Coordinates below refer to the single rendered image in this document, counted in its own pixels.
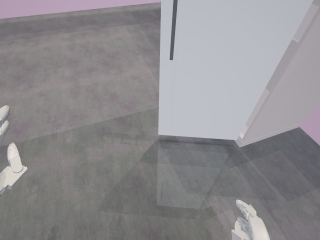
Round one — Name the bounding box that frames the right robot hand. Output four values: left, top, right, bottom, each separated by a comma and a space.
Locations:
231, 199, 270, 240

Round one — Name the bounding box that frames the left robot hand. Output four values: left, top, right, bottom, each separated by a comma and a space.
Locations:
0, 105, 27, 197

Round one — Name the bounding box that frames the fridge door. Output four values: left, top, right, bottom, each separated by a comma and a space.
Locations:
158, 0, 313, 140

